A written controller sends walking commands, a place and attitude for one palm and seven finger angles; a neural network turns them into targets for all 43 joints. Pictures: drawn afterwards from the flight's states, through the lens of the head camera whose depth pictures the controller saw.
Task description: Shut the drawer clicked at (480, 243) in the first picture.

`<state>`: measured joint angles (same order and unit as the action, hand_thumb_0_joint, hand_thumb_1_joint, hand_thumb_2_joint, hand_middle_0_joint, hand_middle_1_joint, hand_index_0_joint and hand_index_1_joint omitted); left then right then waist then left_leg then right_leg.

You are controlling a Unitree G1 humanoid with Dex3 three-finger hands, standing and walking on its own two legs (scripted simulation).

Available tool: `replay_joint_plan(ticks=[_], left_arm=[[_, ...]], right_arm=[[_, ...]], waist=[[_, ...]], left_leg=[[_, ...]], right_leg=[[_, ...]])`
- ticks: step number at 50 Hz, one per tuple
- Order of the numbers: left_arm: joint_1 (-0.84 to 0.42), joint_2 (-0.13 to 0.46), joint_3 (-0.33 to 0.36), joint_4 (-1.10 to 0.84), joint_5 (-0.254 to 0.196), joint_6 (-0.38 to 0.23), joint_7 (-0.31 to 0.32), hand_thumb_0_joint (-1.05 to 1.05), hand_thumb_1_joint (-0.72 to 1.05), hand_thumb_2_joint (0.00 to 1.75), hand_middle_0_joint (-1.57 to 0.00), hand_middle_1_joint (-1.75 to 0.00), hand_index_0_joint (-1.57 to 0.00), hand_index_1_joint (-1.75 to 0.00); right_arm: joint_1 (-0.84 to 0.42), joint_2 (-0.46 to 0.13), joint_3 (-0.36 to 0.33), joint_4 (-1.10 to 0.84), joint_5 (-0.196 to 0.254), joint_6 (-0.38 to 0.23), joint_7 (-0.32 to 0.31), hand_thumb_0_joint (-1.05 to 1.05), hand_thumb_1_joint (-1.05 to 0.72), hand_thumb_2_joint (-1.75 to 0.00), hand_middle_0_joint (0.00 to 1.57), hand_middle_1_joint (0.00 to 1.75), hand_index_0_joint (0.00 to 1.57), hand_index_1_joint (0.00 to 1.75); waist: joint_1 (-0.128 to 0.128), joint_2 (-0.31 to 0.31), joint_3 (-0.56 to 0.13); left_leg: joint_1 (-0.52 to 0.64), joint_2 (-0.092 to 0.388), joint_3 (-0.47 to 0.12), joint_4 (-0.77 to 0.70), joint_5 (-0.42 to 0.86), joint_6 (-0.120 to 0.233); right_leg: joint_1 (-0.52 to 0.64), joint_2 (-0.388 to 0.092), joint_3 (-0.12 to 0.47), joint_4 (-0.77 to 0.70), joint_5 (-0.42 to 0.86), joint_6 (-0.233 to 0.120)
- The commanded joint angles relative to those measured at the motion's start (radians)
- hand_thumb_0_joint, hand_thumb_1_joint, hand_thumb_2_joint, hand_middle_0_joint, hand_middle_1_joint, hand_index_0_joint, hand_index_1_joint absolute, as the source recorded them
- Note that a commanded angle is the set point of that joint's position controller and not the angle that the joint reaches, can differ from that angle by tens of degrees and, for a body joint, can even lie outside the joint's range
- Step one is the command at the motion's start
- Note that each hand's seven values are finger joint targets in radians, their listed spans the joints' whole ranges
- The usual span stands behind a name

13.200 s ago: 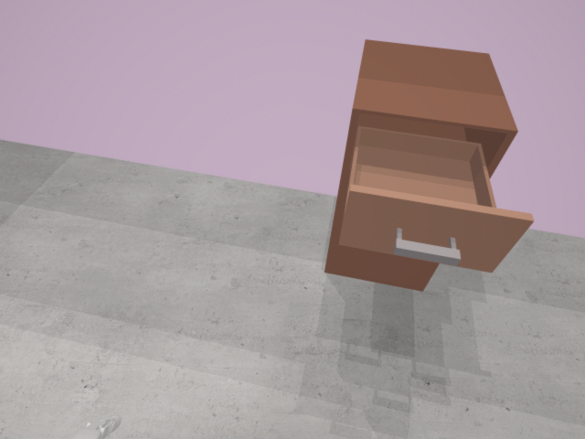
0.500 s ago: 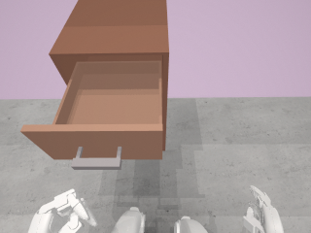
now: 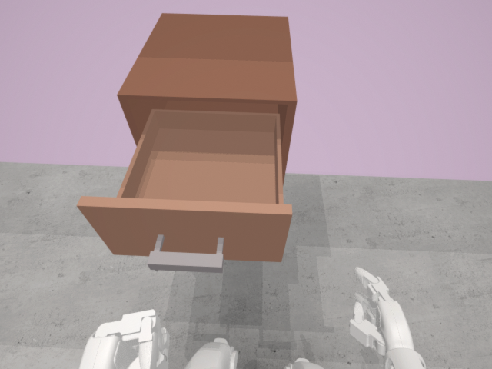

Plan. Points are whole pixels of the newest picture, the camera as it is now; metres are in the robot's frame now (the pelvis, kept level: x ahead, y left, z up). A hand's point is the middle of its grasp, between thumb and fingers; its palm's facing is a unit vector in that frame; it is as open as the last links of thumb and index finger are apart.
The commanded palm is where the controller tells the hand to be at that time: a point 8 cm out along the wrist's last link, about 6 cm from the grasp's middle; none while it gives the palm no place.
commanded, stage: raise the hand and make a fist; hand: left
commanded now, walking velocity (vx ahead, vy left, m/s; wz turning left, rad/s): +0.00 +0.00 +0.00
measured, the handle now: (188, 251) +0.32 +0.14 -0.02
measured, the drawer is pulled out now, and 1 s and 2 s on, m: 0.29 0.29 0.29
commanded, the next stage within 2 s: bring the fist close to the handle in 0.34 s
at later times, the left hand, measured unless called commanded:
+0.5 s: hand (173, 341) +0.15 +0.11 +0.09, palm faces +0.07 -1.00 +0.06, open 3.3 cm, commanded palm +0.10 +0.16 +0.07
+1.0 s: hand (194, 324) +0.19 +0.10 +0.02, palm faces +0.04 -1.00 +0.00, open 3.3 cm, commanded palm +0.16 +0.16 +0.02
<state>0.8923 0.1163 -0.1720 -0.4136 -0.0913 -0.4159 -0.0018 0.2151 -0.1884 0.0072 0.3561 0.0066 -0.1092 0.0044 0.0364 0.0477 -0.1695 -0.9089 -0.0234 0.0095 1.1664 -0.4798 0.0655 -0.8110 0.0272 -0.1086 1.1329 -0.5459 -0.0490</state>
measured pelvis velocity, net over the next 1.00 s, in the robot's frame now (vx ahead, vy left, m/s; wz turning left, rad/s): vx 0.02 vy -0.02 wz -0.01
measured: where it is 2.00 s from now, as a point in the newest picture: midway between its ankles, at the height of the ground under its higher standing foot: outside the picture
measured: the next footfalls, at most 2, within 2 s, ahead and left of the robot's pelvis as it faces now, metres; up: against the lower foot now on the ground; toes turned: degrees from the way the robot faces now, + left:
none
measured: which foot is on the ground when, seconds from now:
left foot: down 0.00-1.00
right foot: down 0.00-1.00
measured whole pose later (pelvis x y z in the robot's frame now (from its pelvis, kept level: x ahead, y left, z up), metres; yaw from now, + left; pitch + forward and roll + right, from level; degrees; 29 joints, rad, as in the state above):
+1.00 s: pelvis +0.02 -0.02 -0.02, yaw -1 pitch +19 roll -2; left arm 0.69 0.12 -0.11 -0.19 -0.09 -0.46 0.00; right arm 0.21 -0.19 0.00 0.43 0.00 -0.07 0.00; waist 0.00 0.03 -0.20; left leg -1.05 0.00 0.00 1.27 -0.55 0.03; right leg -0.96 0.05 -0.12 1.24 -0.62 -0.08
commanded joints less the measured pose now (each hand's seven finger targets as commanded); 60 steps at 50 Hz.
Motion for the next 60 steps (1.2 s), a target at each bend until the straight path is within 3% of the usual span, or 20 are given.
replay_joint_plan(ticks=[1,4,7,10,14,16,20,26,30,31,34,38,40,43,45,47,51,55,58,60], left_arm=[[0.006,-0.009,-0.036,-0.227,0.004,-0.103,0.006,0.0,0.9,0.9,-1.4,-1.6,-1.4,-1.6],[0.047,0.003,-0.042,-0.197,0.007,-0.076,-0.03,0.0,0.9,0.9,-1.4,-1.6,-1.4,-1.6],[0.102,0.041,-0.009,-0.214,0.017,-0.02,-0.035,0.0,0.9,0.9,-1.4,-1.6,-1.4,-1.6],[0.118,0.068,0.045,-0.242,0.017,0.014,0.002,0.0,0.9,0.9,-1.4,-1.6,-1.4,-1.6],[0.1,0.018,0.024,-0.272,-0.007,-0.021,0.037,0.0,0.9,0.9,-1.4,-1.6,-1.4,-1.6],[0.116,-0.007,-0.003,-0.258,-0.009,-0.051,0.037,0.0,0.9,0.9,-1.4,-1.6,-1.4,-1.6],[0.105,0.005,-0.044,-0.225,0.01,-0.087,0.002,0.0,0.9,0.9,-1.4,-1.6,-1.4,-1.6],[0.081,0.036,0.001,-0.138,0.036,-0.071,-0.016,0.0,0.9,0.9,-1.4,-1.6,-1.4,-1.6],[0.004,0.046,0.061,-0.155,0.011,-0.105,0.013,0.0,0.9,0.9,-1.4,-1.6,-1.4,-1.6],[-0.001,0.017,0.04,-0.154,0.003,-0.117,0.014,0.0,0.9,0.9,-1.4,-1.6,-1.4,-1.6],[-0.042,0.016,0.034,-0.166,-0.022,-0.151,0.008,0.0,0.9,0.9,-1.4,-1.6,-1.4,-1.6],[-0.06,0.003,-0.006,-0.078,-0.006,-0.137,-0.024,0.0,0.9,0.9,-1.4,-1.6,-1.4,-1.6],[-0.031,0.025,0.024,0.007,0.005,-0.101,-0.034,0.0,0.9,0.9,-1.4,-1.6,-1.4,-1.6],[-0.088,0.049,0.068,0.028,0.009,-0.079,-0.031,0.0,0.9,0.9,-1.4,-1.6,-1.4,-1.6],[-0.1,0.075,0.117,0.012,0.004,-0.089,-0.007,0.0,0.9,0.9,-1.4,-1.6,-1.4,-1.6],[-0.13,0.061,0.128,-0.019,-0.015,-0.121,0.017,0.0,0.9,0.9,-1.4,-1.6,-1.4,-1.6],[-0.198,0.037,0.11,0.0,-0.028,-0.203,0.036,0.0,0.9,0.9,-1.4,-1.6,-1.4,-1.6],[-0.214,0.013,0.06,0.113,-0.025,-0.221,-0.017,0.0,0.9,0.9,-1.4,-1.6,-1.4,-1.6],[-0.177,0.044,0.104,0.173,-0.026,-0.184,-0.054,0.0,0.9,0.9,-1.4,-1.6,-1.4,-1.6],[-0.232,0.076,0.128,0.16,-0.019,-0.164,-0.047,0.0,0.9,0.9,-1.4,-1.6,-1.4,-1.6]], right_arm=[[-0.071,-0.122,-0.043,-0.165,0.004,-0.058,0.002,0.0,-0.9,-0.9,0.2,0.3,0.2,0.3],[-0.063,-0.13,-0.048,-0.171,0.013,-0.055,-0.003,0.0,-0.9,-0.9,0.2,0.3,0.2,0.3],[-0.067,-0.129,-0.05,-0.187,0.021,-0.035,-0.006,0.0,-0.9,-0.9,0.2,0.3,0.2,0.3],[-0.069,-0.114,-0.054,-0.188,0.02,-0.014,-0.013,0.0,-0.9,-0.9,0.2,0.3,0.2,0.3],[-0.061,-0.103,-0.051,-0.18,0.011,-0.022,-0.007,0.0,-0.9,-0.9,0.2,0.3,0.2,0.3],[-0.058,-0.108,-0.056,-0.17,0.008,-0.035,-0.003,0.0,-0.9,-0.9,0.2,0.3,0.2,0.3],[-0.059,-0.119,-0.055,-0.163,0.011,-0.049,0.002,0.0,-0.9,-0.9,0.2,0.3,0.2,0.3],[-0.061,-0.114,-0.055,-0.162,0.008,-0.02,-0.005,0.0,-0.9,-0.9,0.2,0.3,0.2,0.3],[-0.067,-0.108,-0.054,-0.151,0.001,-0.019,-0.012,0.0,-0.9,-0.9,0.2,0.3,0.2,0.3],[-0.06,-0.108,-0.053,-0.149,-0.002,-0.025,-0.008,0.0,-0.9,-0.9,0.2,0.3,0.2,0.3],[-0.061,-0.113,-0.051,-0.132,-0.004,-0.043,-0.003,0.0,-0.9,-0.9,0.2,0.3,0.2,0.3],[-0.064,-0.124,-0.05,-0.113,0.001,-0.044,0.0,0.0,-0.9,-0.9,0.2,0.3,0.2,0.3],[-0.075,-0.123,-0.053,-0.106,0.003,-0.028,-0.005,0.0,-0.9,-0.9,0.2,0.3,0.2,0.3],[-0.086,-0.12,-0.049,-0.109,0.004,-0.009,-0.012,0.0,-0.9,-0.9,0.2,0.3,0.2,0.3],[-0.089,-0.112,-0.051,-0.101,0.0,-0.004,-0.014,0.0,-0.9,-0.9,0.2,0.3,0.2,0.3],[-0.084,-0.103,-0.051,-0.095,-0.004,-0.01,-0.012,0.0,-0.9,-0.9,0.2,0.3,0.2,0.3],[-0.083,-0.106,-0.05,-0.054,-0.011,-0.036,-0.005,0.0,-0.9,-0.9,0.2,0.3,0.2,0.3],[-0.086,-0.124,-0.05,-0.031,-0.01,-0.051,0.0,0.0,-0.9,-0.9,0.2,0.3,0.2,0.3],[-0.088,-0.132,-0.058,-0.038,-0.004,-0.033,-0.004,0.0,-0.9,-0.9,0.2,0.3,0.2,0.3],[-0.097,-0.134,-0.056,-0.045,-0.003,-0.022,-0.009,0.0,-0.9,-0.9,0.2,0.3,0.2,0.3]], waist=[[-0.049,-0.033,-0.056],[-0.042,-0.066,-0.075],[-0.015,-0.021,-0.125],[0.009,-0.009,-0.146],[-0.008,-0.013,-0.108],[-0.02,-0.055,-0.096],[-0.038,-0.05,-0.055],[-0.039,-0.053,-0.084],[-0.024,-0.034,-0.151],[-0.028,-0.018,-0.168],[-0.035,-0.02,-0.211],[-0.06,-0.034,-0.172],[-0.054,-0.085,-0.149],[-0.046,-0.088,-0.147],[-0.024,-0.053,-0.188],[-0.022,-0.042,-0.222],[-0.047,-0.045,-0.236],[-0.079,-0.064,-0.206],[-0.058,-0.098,-0.227],[-0.047,-0.069,-0.239]], left_leg=[[0.134,0.035,-0.13,-0.221,-0.021,-0.029],[0.113,0.032,-0.122,-0.216,-0.02,-0.025],[0.147,0.029,-0.11,-0.229,0.04,-0.03],[0.174,0.029,-0.106,-0.241,0.11,-0.039],[0.182,0.028,-0.101,-0.234,0.137,-0.038],[0.173,0.028,-0.1,-0.221,0.157,-0.036],[0.131,0.029,-0.107,-0.2,0.122,-0.028],[0.097,0.019,-0.091,-0.161,0.113,-0.027],[0.097,0.018,-0.084,-0.13,0.133,-0.029],[0.11,0.017,-0.081,-0.124,0.148,-0.029],[0.106,0.018,-0.082,-0.099,0.175,-0.026],[0.068,0.022,-0.086,-0.078,0.169,-0.022],[0.021,0.021,-0.083,-0.07,0.15,-0.021],[-0.014,0.016,-0.068,-0.056,0.128,-0.024],[-0.009,0.015,-0.062,-0.05,0.152,-0.026],[0.004,0.015,-0.057,-0.04,0.169,-0.028],[-0.02,0.017,-0.064,0.001,0.175,-0.03],[-0.08,0.022,-0.07,0.042,0.14,-0.028],[-0.114,0.02,-0.062,0.044,0.124,-0.03],[-0.11,0.019,-0.06,0.042,0.133,-0.027]], right_leg=[[-0.064,0.009,0.034,-0.166,-0.029,0.004],[-0.029,0.004,0.045,-0.174,-0.024,0.004],[0.02,0.001,0.046,-0.172,0.027,0.001],[0.052,0.006,0.037,-0.164,0.077,-0.002],[0.035,0.011,0.026,-0.172,0.091,0.001],[0.031,0.012,0.028,-0.175,0.108,0.003],[-0.002,0.005,0.038,-0.166,0.089,0.004],[-0.013,0.001,0.053,-0.14,0.116,0.004],[-0.018,0.007,0.066,-0.121,0.134,0.002],[-0.019,0.007,0.062,-0.116,0.145,0.002],[-0.012,0.007,0.069,-0.111,0.174,0.005],[-0.032,0.001,0.078,-0.109,0.192,0.009],[-0.013,-0.002,0.1,-0.121,0.192,0.012],[0.003,-0.011,0.126,-0.123,0.183,0.016],[0.015,-0.007,0.127,-0.108,0.201,0.01],[0.017,-0.007,0.124,-0.097,0.223,0.011],[-0.021,-0.004,0.133,-0.078,0.243,0.017],[-0.058,-0.02,0.161,-0.074,0.239,0.029],[-0.019,-0.029,0.18,-0.076,0.238,0.036],[-0.028,-0.023,0.173,-0.064,0.214,0.025]])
